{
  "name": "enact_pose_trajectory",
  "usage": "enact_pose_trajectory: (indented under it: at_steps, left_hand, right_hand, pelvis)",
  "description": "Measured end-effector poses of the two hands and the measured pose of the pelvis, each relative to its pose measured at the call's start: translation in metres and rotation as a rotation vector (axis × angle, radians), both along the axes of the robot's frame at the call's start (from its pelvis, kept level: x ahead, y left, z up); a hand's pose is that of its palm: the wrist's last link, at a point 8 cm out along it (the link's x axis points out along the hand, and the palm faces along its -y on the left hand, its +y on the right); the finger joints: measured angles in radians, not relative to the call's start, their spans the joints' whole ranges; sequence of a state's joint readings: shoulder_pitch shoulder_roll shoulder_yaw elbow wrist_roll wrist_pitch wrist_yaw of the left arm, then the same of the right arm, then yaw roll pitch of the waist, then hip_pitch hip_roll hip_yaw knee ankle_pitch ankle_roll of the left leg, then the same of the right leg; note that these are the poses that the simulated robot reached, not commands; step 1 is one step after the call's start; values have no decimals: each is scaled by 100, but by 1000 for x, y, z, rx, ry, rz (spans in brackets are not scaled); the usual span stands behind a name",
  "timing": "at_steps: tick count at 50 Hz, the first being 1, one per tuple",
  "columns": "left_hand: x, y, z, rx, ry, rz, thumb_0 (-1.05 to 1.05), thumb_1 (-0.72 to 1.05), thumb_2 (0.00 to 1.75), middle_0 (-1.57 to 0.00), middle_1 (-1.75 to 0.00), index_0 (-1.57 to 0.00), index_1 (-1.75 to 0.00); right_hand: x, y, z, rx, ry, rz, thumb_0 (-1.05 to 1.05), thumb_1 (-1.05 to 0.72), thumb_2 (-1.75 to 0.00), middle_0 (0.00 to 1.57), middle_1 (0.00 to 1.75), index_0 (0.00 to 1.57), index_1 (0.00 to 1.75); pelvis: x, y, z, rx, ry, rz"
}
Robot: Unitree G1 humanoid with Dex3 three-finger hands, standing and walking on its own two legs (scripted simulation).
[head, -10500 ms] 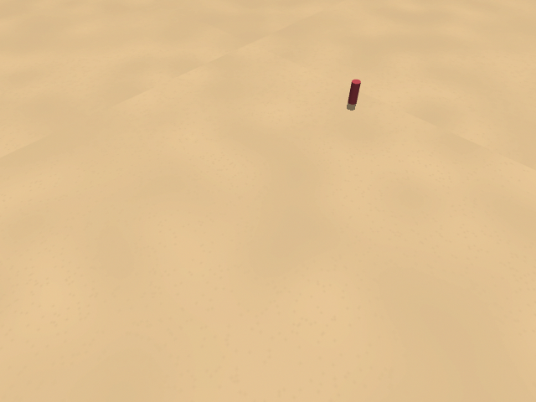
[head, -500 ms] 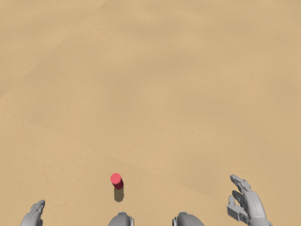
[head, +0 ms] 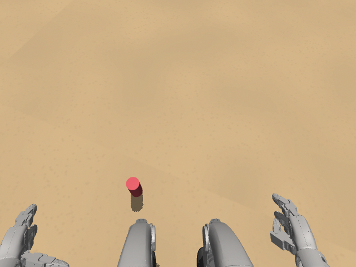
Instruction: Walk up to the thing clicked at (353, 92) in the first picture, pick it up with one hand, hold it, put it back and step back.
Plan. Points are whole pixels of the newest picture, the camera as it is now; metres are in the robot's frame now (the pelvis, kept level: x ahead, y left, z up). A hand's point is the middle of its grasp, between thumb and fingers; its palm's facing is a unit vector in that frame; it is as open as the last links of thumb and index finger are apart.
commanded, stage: go down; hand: left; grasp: from the side
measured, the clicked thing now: (134, 187) +0.41 +0.18 -0.57
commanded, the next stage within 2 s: approach in 1.68 s
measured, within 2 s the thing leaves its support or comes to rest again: neither
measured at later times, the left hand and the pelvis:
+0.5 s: hand (56, 201) +0.29 +0.34 -0.19, palm faces +0.08 -0.98 -0.17, open 17.2 cm; pelvis -0.04 +0.00 -0.14, yaw -3 degrees
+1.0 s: hand (60, 189) +0.33 +0.35 -0.24, palm faces +0.05 -0.99 -0.12, open 17.3 cm; pelvis -0.06 +0.00 -0.22, yaw -4 degrees
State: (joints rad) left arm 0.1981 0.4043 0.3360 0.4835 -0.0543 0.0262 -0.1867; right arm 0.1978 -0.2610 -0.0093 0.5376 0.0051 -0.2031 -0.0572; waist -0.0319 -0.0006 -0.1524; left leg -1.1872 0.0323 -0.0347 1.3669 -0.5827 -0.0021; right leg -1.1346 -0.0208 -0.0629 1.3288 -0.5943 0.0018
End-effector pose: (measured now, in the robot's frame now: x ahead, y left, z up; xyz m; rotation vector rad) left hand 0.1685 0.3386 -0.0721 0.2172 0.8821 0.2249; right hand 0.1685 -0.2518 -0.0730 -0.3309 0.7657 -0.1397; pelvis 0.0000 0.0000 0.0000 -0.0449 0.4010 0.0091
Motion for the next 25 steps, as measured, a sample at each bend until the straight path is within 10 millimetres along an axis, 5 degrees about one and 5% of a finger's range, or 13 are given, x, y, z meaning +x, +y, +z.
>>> enact_pose_trajectory:
  at_steps: [11, 25]
  left_hand:
    - [83, 21, -56, -51, -318, -110, -1, -53, 9, -6, -9, -6, -9]
    - [99, 47, -103, -63, -470, -133, -1, -49, 11, -5, -10, -4, -10]
  right_hand:
    - [-20, -14, -92, -46, 97, 12, 1, -91, -90, 20, 30, 20, 30]
    - [-69, -19, -175, -50, 268, 26, 1, -90, -89, 21, 30, 20, 30]
  pelvis:
    - [-21, 0, -80, -10, 121, -21]
    - [-45, -3, -144, -17, 177, -34]
